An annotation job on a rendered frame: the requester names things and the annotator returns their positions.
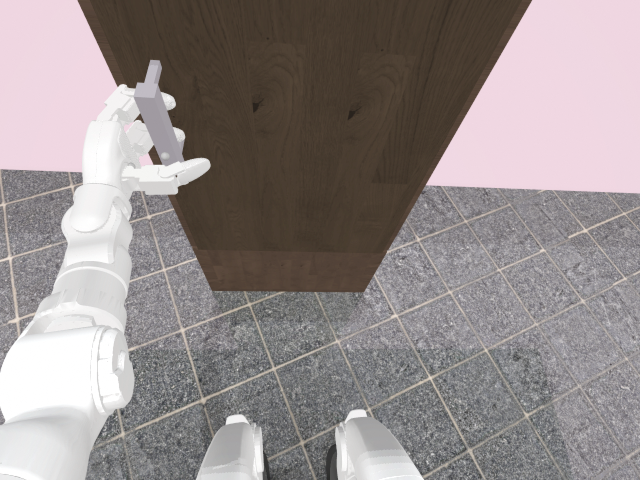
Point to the robot right thigh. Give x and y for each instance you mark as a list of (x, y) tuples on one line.
[(367, 448)]

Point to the robot left hand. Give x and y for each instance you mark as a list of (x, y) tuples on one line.
[(108, 150)]

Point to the left robot forearm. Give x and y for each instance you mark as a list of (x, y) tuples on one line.
[(93, 281)]

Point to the right robot shin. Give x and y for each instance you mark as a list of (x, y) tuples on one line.
[(353, 414)]

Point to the left robot upper arm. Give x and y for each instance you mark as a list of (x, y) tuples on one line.
[(58, 390)]

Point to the cupboard door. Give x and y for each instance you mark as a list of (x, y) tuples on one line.
[(320, 118)]

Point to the handle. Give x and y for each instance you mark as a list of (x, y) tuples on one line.
[(152, 108)]

